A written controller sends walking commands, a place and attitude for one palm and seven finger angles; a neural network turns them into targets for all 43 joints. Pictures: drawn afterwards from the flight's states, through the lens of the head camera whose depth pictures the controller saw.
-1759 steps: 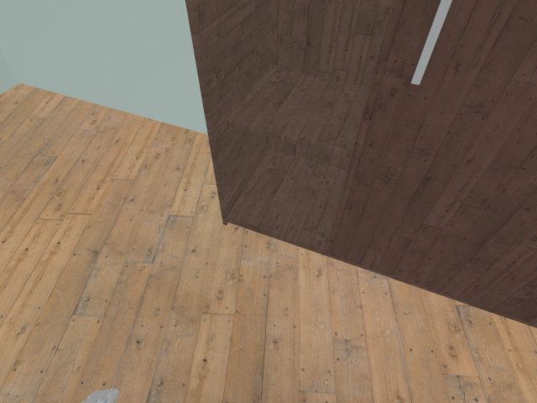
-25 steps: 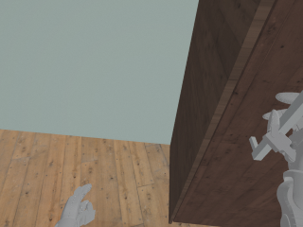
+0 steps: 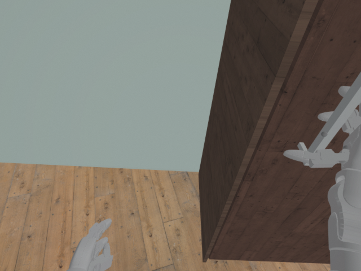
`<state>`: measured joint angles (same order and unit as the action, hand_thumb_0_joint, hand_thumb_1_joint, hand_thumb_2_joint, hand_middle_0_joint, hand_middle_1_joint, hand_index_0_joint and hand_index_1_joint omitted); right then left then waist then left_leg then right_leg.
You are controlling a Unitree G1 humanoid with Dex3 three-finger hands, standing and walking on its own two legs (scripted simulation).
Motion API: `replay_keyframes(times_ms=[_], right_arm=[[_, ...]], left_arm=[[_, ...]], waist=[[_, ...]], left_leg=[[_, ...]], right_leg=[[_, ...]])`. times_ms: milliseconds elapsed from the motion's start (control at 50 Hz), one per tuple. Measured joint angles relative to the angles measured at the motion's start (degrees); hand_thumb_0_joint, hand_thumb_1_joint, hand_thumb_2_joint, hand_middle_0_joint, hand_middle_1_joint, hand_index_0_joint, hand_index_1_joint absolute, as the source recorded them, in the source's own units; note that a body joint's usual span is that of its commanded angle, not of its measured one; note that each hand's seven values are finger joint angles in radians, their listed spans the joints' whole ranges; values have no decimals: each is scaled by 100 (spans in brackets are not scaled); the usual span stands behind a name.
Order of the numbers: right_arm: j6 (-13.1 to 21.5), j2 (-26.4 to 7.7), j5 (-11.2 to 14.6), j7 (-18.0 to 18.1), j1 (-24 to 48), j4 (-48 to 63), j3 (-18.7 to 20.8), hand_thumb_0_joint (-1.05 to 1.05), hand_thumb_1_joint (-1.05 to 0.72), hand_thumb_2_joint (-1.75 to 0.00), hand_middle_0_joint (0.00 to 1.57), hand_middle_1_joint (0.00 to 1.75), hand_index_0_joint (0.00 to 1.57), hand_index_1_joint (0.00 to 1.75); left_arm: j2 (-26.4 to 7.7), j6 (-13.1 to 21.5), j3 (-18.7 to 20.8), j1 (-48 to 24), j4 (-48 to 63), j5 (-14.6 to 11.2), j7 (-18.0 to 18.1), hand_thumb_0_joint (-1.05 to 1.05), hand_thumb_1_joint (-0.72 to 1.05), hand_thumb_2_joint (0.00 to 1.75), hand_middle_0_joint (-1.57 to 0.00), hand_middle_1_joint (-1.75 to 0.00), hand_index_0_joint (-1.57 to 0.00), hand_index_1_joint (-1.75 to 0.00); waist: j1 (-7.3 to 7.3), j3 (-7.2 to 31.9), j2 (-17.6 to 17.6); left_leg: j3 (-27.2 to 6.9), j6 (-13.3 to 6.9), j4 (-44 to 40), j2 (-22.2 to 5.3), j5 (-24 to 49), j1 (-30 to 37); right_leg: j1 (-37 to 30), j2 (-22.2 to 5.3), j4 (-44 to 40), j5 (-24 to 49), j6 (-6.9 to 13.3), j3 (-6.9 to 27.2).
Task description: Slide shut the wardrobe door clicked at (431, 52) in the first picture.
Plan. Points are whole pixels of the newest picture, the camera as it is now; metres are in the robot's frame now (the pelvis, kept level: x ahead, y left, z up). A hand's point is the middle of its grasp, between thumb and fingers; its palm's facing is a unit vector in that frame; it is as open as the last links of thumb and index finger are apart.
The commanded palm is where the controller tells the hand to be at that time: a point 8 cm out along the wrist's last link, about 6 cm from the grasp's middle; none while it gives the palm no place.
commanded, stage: loosen the grip on the handle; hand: right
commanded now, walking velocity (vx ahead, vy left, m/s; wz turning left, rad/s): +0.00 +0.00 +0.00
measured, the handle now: (342, 99) +0.35 -0.26 +0.27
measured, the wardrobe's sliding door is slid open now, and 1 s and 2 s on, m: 0.00 0.00 0.00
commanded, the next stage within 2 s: slip the hand off the handle in 0.18 s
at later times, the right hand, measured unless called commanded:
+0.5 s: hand (337, 133) +0.31 -0.26 +0.22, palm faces +0.32 +0.93 -0.19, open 14.7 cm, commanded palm +0.27 -0.32 +0.22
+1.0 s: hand out of the picture +0.29 -0.34 +0.22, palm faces +0.39 +0.90 -0.19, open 14.7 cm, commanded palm +0.23 -0.37 +0.22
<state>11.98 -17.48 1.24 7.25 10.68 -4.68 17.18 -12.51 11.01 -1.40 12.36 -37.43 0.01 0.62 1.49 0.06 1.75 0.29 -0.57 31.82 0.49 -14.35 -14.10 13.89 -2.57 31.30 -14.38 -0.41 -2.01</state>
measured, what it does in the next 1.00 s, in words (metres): stands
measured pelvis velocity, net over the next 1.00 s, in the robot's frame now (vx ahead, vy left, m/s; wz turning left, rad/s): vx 0.03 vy -0.02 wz -0.02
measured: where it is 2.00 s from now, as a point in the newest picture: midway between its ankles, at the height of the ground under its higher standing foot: outside the picture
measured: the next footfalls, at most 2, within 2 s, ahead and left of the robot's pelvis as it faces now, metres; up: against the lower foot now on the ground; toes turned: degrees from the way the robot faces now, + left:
none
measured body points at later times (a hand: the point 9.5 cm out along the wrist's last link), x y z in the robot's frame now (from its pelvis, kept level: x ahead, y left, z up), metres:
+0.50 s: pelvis +0.05 -0.02 +0.00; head +0.05 -0.01 +0.45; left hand +0.26 +0.18 -0.08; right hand +0.29 -0.31 +0.23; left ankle +0.04 +0.11 -0.73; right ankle +0.04 -0.14 -0.73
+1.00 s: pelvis +0.03 -0.02 -0.01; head +0.03 -0.02 +0.44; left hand +0.19 +0.22 -0.09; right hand +0.27 -0.38 +0.23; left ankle +0.04 +0.11 -0.73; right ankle +0.04 -0.14 -0.73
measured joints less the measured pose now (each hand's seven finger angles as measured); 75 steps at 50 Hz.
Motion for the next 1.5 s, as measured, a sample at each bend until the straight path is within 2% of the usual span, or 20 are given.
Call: replay_keyframes(times_ms=[80,200,300,380,460,520,600,680,760,900,1000,1200,1360,1500], right_arm=[[490,-207,131,-394,87,-36,75,-1,46,-25,42,134,15,116],[654,-177,523,-704,-215,444,48,-1,53,-22,46,136,20,113],[566,-46,618,-754,-611,1046,-13,-1,55,-21,48,135,23,114],[409,-136,680,-954,-774,1302,-1,-1,56,-20,50,134,24,115],[170,-186,852,-1159,-819,1394,58,-1,56,-20,52,131,25,115],[-5,-204,953,-1195,-825,1339,233,-1,56,-20,50,129,25,115],[-135,-260,955,-1104,-764,1051,589,-1,56,-20,42,124,25,115],[-36,-392,860,-1152,-650,759,850,-1,56,-20,35,120,25,115],[191,-562,865,-1415,-393,433,933,-1,56,-20,30,118,25,115],[324,-923,1167,-1976,-133,-91,1259,-1,56,-20,31,120,25,116],[259,-939,1421,-2057,-484,79,1495,-1,56,-20,30,119,25,115],[326,-560,1569,-1908,-1743,1449,1383,-1,56,-20,26,116,25,115],[100,-607,1667,-1964,-1764,1616,1466,-1,56,-20,26,116,25,116],[-6,-586,1753,-2188,-2102,2055,1255,-1,56,-20,25,115,25,116]], left_arm=[[-138,-3,102,94,-210,-9,80,1,91,90,-20,-30,-20,-30],[-296,44,261,196,-396,-59,204,1,91,90,-20,-30,-20,-30],[-237,131,213,111,-325,-22,222,1,91,90,-20,-30,-20,-30],[-95,57,116,-61,-174,-13,201,1,91,90,-20,-30,-20,-30],[42,-36,21,-229,-47,-43,207,1,91,90,-20,-30,-20,-30],[128,-110,-41,-298,15,-60,221,1,91,90,-20,-30,-20,-30],[165,-171,-92,-265,54,-70,244,1,91,90,-21,-30,-20,-30],[101,-177,-101,-141,10,-57,282,1,91,90,-21,-30,-20,-30],[-18,-158,-92,-22,-111,-73,374,1,91,90,-21,-30,-20,-30],[-155,-136,-23,125,-214,-120,515,1,91,90,-21,-30,-20,-30],[-212,-77,37,254,-139,-125,473,1,91,90,-20,-30,-20,-30],[-136,110,-3,180,-65,-57,381,1,91,90,-20,-30,-20,-30],[-50,276,-156,-92,-19,-68,481,1,91,90,-20,-30,-20,-30],[-21,418,-247,-151,80,-47,485,1,91,90,-21,-30,-20,-30]], waist=[[82,-94,-79],[160,-53,-16],[259,43,-31],[309,132,-45],[331,195,-7],[328,240,0],[332,272,-10],[347,252,-45],[321,198,-70],[152,169,-84],[106,235,-58],[299,281,-55],[500,217,-46],[542,238,-30]], left_leg=[[81,-41,95,62,-31,-130],[169,-9,101,14,-185,-175],[127,62,132,-103,-312,-207],[95,105,183,-165,-396,-233],[86,132,185,-183,-416,-233],[78,139,192,-184,-413,-249],[84,136,216,-174,-405,-282],[109,128,262,-161,-398,-323],[157,124,307,-151,-386,-363],[136,122,312,-118,-314,-453],[63,138,323,-106,-295,-488],[63,177,390,-148,-343,-385],[214,176,388,-180,-336,-303],[211,197,406,-198,-354,-264]], right_leg=[[205,-21,202,-20,-29,157],[353,27,333,-199,-67,253],[345,142,276,-287,-8,206],[345,202,274,-345,26,172],[356,219,302,-381,43,163],[372,219,317,-386,48,154],[416,209,363,-388,49,161],[484,197,446,-393,50,188],[568,189,551,-398,52,237],[668,155,607,-366,55,220],[671,141,613,-371,71,148],[583,182,689,-416,108,148],[602,222,771,-395,109,299],[571,240,803,-422,128,297]])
